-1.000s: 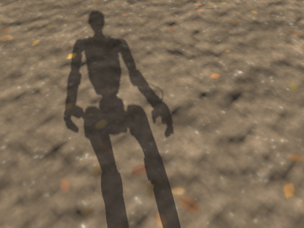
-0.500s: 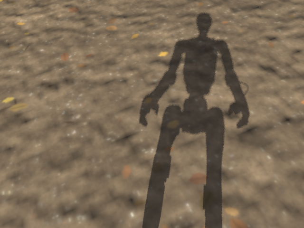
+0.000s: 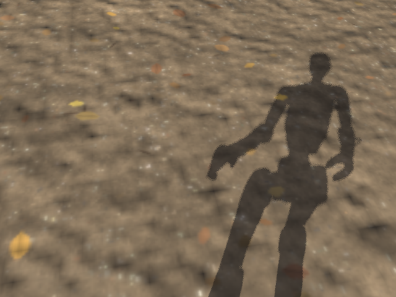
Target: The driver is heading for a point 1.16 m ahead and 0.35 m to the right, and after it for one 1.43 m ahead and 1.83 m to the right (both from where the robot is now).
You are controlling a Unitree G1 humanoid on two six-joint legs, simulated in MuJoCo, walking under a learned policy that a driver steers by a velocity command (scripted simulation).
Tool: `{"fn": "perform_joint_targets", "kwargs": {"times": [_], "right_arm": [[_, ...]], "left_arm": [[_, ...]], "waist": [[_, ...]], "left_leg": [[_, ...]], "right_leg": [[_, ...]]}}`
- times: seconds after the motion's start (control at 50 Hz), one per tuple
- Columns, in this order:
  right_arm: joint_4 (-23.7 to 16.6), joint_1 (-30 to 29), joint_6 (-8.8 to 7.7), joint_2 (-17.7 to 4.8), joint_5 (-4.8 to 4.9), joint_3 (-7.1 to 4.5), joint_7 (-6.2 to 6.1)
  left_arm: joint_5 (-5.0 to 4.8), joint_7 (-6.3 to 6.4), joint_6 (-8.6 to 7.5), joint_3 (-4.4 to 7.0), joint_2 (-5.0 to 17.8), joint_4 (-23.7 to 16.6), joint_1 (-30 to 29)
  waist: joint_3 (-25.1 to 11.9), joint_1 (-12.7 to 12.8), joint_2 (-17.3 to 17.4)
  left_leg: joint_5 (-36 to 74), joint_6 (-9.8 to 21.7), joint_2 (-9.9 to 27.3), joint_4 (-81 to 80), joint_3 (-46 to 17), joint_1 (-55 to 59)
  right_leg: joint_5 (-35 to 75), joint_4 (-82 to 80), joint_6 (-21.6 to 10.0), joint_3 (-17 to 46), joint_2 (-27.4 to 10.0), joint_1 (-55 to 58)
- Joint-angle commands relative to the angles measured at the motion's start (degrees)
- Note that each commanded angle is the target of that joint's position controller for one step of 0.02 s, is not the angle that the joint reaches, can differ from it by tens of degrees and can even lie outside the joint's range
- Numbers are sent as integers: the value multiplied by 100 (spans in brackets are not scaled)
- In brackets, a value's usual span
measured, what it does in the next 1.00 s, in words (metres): walks ahead: right foot, then left foot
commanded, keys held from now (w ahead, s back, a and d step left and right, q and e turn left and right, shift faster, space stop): w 0.70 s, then w+e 0.30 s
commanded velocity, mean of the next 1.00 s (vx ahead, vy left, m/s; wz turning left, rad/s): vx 0.45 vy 0.00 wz -0.01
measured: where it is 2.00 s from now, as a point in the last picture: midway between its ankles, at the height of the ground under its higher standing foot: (233, 182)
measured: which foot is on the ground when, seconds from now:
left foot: down 0.00-0.26, up 0.28-0.72, down 0.74-1.00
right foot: up 0.00-0.22, down 0.24-0.74, up 0.76-1.00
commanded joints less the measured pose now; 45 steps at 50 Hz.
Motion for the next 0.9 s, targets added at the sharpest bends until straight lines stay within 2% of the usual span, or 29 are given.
{"fn": "perform_joint_targets", "kwargs": {"times": [0.02,0.12,0.16,0.2,0.22,0.24,0.26,0.28,0.3,0.32,0.34,0.36,0.38,0.42,0.46,0.54,0.6,0.66,0.7,0.72,0.74,0.76,0.78,0.8,0.82,0.84,0.86,0.88,0.9], "right_arm": [[-212,88,-151,-1091,12,-296,-8],[-49,288,-162,-1147,72,-287,74],[-6,346,-147,-1135,82,-275,104],[11,284,-113,-1066,94,-241,128],[17,293,-103,-953,73,-198,133],[-17,205,-119,-755,34,-126,129],[-157,84,-168,-407,-10,-16,122],[-368,211,-305,-443,76,-14,73],[-300,113,-362,-933,139,-138,74],[-265,-30,-371,-987,162,-161,108],[-223,-108,-363,-886,112,-139,120],[-236,-218,-356,-827,51,-143,143],[-226,-223,-337,-751,25,-146,166],[-175,-195,-289,-582,-4,-112,180],[-218,-434,-270,-501,-34,-82,154],[-355,-1208,-342,-268,1,22,209],[-490,-1719,-384,-292,72,28,311],[-605,-1908,-420,-433,90,-15,400],[-548,-1575,-424,-624,67,-101,396],[-407,-978,-419,-795,51,-205,350],[-177,-14,-406,-1065,34,-332,275],[-52,985,-369,-1622,-72,-458,193],[43,1090,-362,-1570,-88,-415,242],[22,908,-352,-1035,-30,-297,213],[25,464,-347,-873,9,-229,188],[27,89,-362,-727,-21,-174,200],[37,-168,-396,-615,-66,-156,217],[72,-311,-443,-554,-109,-155,222],[127,-387,-492,-519,-110,-169,224]], "left_arm": [[-44,-79,-228,25,320,-529,-647],[-122,-168,-350,-29,311,-692,-894],[-147,-203,-402,-46,328,-748,-893],[-136,-217,-439,-42,332,-681,-567],[-108,-195,-440,-12,376,-585,-240],[-83,-145,-445,42,518,-495,307],[-6,-87,-445,126,906,-402,1073],[6,-140,-411,299,1436,-247,1598],[-67,-171,-410,159,932,-254,1543],[-66,-174,-392,69,678,-314,1307],[-15,-180,-370,22,576,-414,1028],[-4,-189,-345,-15,503,-443,847],[16,-189,-339,-47,459,-471,729],[-10,-188,-363,-56,481,-421,707],[-38,-160,-360,-50,533,-308,810],[-81,-84,-283,-46,640,-86,1098],[-129,-64,-240,-31,730,78,1386],[-160,-37,-163,-1,795,201,1447],[-143,-6,-103,37,919,223,1378],[-138,5,-61,29,922,225,1330],[-94,19,-46,-30,819,167,1280],[99,11,-92,-196,351,-19,1549],[-96,-34,-189,-337,-128,32,2215],[-288,-51,-237,-151,605,32,1531],[-336,-51,-244,-92,757,-167,966],[-248,-27,-223,-101,663,-198,750],[-175,-24,-169,-72,584,-191,784],[-185,-34,-87,-67,484,-123,985],[-207,-32,-16,-75,363,-63,1113]], "waist": [[121,-254,962],[337,-402,859],[335,-382,853],[239,-133,799],[95,32,760],[-156,307,669],[-625,586,-176],[-779,586,-1710],[-371,595,-1028],[23,488,-675],[119,381,-357],[292,306,-237],[337,206,-278],[308,120,-381],[347,155,-272],[454,413,-282],[610,561,-280],[662,451,-316],[360,188,-435],[-45,-172,-437],[-691,-642,-373],[-1752,-788,682],[-2569,-456,1898],[-1724,-682,1154],[-805,-569,864],[-369,-345,456],[-122,-131,553],[-64,42,716],[-5,124,735]], "left_leg": [[-922,914,1490,-959,-1450,514],[-1129,972,1585,-836,-1603,355],[-1102,954,1603,-707,-1682,354],[-874,819,1466,-411,-1599,164],[-613,707,1298,-125,-1496,-27],[-263,496,1046,498,-1247,-451],[-370,130,488,2150,-508,-1422],[-1917,-173,-30,3802,68,-3033],[-2056,-199,261,4614,-246,-3704],[-1528,-153,498,4852,-220,-3898],[-1050,-147,667,4797,-72,-3827],[-718,-176,801,4600,-26,-3762],[-474,-208,906,4428,13,-3495],[-135,-339,907,4207,197,-3248],[248,-461,899,3676,299,-3255],[1344,-467,736,2075,491,-2726],[1594,-387,615,1434,535,-2504],[1171,-153,556,1064,476,-2472],[724,37,336,960,640,-1812],[732,195,166,812,773,-857],[944,410,402,889,568,705],[1081,895,1884,1235,-1081,2883],[-508,1511,2829,310,-3576,3954],[-1196,1167,2577,-95,-3225,3257],[-929,939,2410,-259,-2310,2326],[-336,836,2175,-451,-1712,1482],[13,790,1969,-651,-1235,896],[155,753,1825,-865,-873,503],[317,775,1760,-1033,-594,278]], "right_leg": [[170,-784,-24,4,-22,-446],[-109,-1392,-225,-80,37,-50],[-263,-1599,-355,-138,76,233],[-47,-2038,-480,-277,176,992],[-23,-2149,-531,-328,235,1600],[-59,-2176,-682,-35,-19,2462],[-455,-2440,-1076,1135,-949,3694],[-1369,-3105,-1860,3334,-1933,4524],[-2033,-3254,-1924,3594,-1982,4382],[-1972,-3282,-1733,3018,-1760,4069],[-1610,-3375,-1612,2543,-1506,3763],[-1013,-3499,-1595,2215,-1367,3443],[-488,-3623,-1534,1856,-1199,3118],[503,-3752,-1539,1315,-1000,2812],[1300,-3811,-1523,914,-901,2760],[1602,-3833,-1323,338,-688,2638],[1352,-3825,-1332,385,-885,2827],[1782,-3569,-1238,450,-1156,3381],[3195,-3009,-1123,376,-1159,3638],[4114,-2237,-1031,271,-997,3510],[3925,-1064,-857,146,-734,2793],[1433,1038,-625,-51,-171,1116],[-2482,2464,-456,518,593,-494],[-2233,2898,-481,792,260,-1036],[-1637,2776,-491,551,3,-1203],[-1176,2535,-442,454,-232,-958],[-865,2277,-397,463,-397,-688],[-667,2198,-359,487,-521,-336],[-575,2170,-319,452,-535,-199]]}}
Velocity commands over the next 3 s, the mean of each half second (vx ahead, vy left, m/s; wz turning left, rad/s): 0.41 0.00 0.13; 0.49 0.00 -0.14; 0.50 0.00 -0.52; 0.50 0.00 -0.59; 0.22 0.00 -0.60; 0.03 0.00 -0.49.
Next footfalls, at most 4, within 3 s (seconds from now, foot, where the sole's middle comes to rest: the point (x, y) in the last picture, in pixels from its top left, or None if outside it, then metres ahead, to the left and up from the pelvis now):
0.24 right None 0.17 -0.15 -0.79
0.74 left None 0.49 0.09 -0.79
1.30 right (239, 229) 0.76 -0.18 -0.79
1.80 left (214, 160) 1.10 -0.09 -0.79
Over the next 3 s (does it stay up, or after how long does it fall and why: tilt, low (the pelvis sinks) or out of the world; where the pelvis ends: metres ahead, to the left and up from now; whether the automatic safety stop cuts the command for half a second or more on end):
stays up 1.17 -0.31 -0.01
